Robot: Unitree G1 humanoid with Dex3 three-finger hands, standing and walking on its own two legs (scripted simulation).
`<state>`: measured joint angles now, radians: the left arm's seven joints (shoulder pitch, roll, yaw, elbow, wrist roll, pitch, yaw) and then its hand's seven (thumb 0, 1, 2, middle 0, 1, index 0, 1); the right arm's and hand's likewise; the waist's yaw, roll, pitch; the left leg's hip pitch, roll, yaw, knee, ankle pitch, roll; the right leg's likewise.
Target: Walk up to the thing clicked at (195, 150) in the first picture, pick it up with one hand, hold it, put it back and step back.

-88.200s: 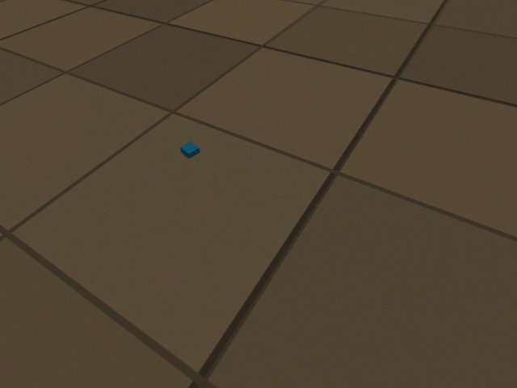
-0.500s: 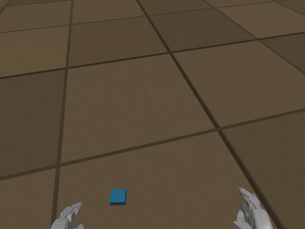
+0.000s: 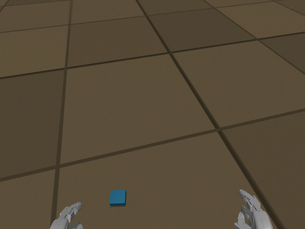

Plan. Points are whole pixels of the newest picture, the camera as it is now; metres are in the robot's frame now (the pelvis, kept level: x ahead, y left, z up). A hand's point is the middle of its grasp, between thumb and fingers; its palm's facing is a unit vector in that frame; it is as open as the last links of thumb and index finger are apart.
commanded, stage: home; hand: left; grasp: from above
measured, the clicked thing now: (118, 197) +0.47 +0.22 -0.70
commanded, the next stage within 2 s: stand in 0.46 s
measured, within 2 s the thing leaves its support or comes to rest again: neither
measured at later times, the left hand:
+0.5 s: hand out of the picture +0.16 +0.18 -0.05, palm faces +0.04 -0.98 -0.21, open 7.4 cm
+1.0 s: hand out of the picture +0.05 +0.24 -0.10, palm faces +0.07 -0.94 -0.35, open 7.4 cm
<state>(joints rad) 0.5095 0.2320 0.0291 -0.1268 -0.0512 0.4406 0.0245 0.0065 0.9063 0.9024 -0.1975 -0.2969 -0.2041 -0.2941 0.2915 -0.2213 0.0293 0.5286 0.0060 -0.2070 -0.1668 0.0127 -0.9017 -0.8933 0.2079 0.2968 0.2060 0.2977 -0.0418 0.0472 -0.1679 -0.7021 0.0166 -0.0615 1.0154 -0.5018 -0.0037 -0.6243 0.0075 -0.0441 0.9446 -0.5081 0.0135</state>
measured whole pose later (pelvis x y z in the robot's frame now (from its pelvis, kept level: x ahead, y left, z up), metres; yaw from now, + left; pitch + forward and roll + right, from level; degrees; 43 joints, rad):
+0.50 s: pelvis +0.00 +0.00 +0.00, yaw +0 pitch +11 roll -3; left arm 0.51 0.23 0.03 -0.13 -0.05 0.45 0.02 0.01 0.91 0.90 -0.20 -0.30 -0.20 -0.29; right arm 0.29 -0.22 0.03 0.52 0.01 -0.20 -0.17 0.01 -0.90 -0.89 0.21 0.30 0.21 0.30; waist -0.04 0.05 -0.17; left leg -0.71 0.02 -0.07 1.02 -0.50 -0.01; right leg -0.63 0.01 -0.05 0.95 -0.51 0.01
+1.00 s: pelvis -0.01 +0.00 +0.05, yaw +2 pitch -1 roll +0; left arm 0.22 0.28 0.06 0.92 0.04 0.03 0.04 0.00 0.91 0.90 -0.20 -0.30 -0.21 -0.30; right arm 0.18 -0.28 -0.04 0.98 -0.05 -0.01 -0.01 0.01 -0.90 -0.89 0.21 0.30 0.20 0.30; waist 0.03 0.01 0.05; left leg -0.26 -0.04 -0.04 0.58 -0.30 0.02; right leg -0.21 -0.05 -0.03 0.58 -0.34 0.03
